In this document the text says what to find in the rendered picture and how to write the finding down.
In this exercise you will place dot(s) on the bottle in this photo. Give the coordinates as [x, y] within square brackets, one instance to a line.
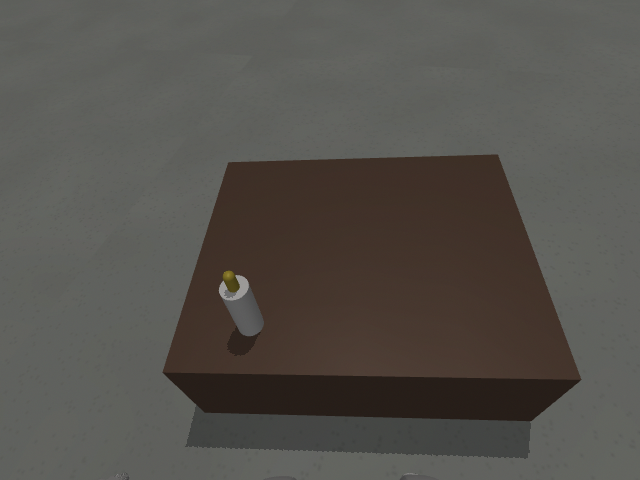
[241, 304]

